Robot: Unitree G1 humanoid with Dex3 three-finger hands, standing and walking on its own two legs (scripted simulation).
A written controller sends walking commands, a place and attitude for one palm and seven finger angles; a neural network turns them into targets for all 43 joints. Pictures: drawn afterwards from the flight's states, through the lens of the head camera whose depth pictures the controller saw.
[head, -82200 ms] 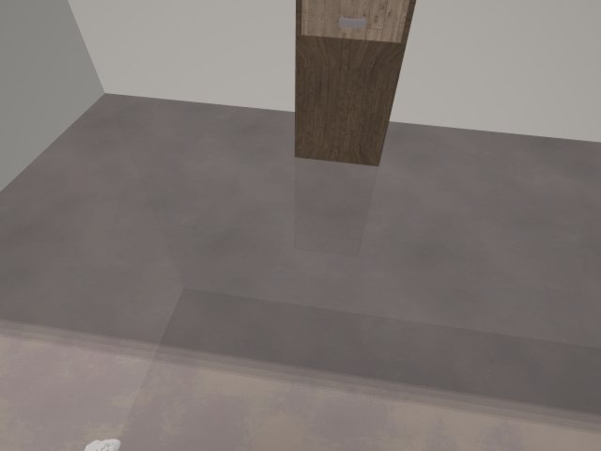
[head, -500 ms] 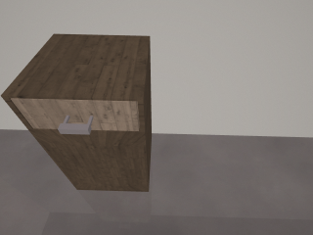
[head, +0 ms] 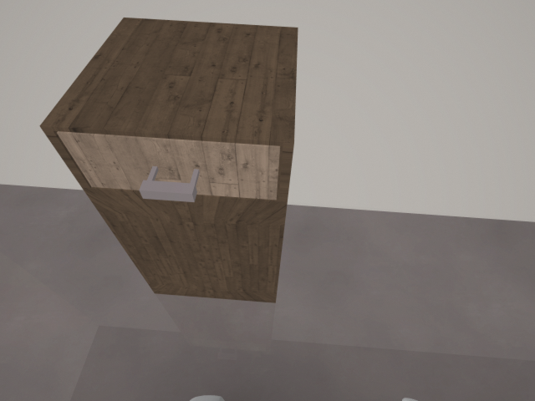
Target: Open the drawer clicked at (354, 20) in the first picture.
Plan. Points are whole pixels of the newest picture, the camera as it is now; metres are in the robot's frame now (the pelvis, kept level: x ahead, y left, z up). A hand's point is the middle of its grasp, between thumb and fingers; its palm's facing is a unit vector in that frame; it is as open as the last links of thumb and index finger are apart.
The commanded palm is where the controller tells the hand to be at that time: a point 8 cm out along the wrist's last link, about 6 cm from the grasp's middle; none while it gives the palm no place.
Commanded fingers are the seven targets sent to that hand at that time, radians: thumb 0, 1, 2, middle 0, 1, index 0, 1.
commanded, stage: come to a stop and stand still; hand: left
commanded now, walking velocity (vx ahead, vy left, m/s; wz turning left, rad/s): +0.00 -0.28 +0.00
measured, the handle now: (171, 182) +0.49 +0.24 -0.02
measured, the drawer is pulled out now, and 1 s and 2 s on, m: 0.00 0.00 0.00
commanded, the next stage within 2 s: look again from close up in 0.96 s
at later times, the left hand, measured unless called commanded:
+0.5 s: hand out of the picture +0.01 +0.17 -0.16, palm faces -0.03 -0.98 -0.19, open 7.3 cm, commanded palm none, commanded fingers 0.00 0.90 0.90 -0.20 -0.30 -0.20 -0.30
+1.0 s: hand out of the picture +0.04 +0.18 -0.16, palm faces +0.00 -0.98 -0.19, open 7.4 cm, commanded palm none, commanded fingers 0.00 0.90 0.90 -0.20 -0.30 -0.20 -0.30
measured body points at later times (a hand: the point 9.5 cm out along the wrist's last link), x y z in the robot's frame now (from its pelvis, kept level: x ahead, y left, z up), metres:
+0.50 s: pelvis +0.02 +0.01 +0.01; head +0.03 +0.00 +0.46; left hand +0.02 +0.22 -0.15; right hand -0.01 -0.22 -0.15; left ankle +0.02 +0.13 -0.72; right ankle -0.03 -0.08 -0.72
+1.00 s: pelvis +0.04 +0.01 +0.02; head +0.05 +0.01 +0.46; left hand +0.05 +0.23 -0.14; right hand +0.06 -0.21 -0.14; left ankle +0.02 +0.13 -0.72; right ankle -0.03 -0.08 -0.72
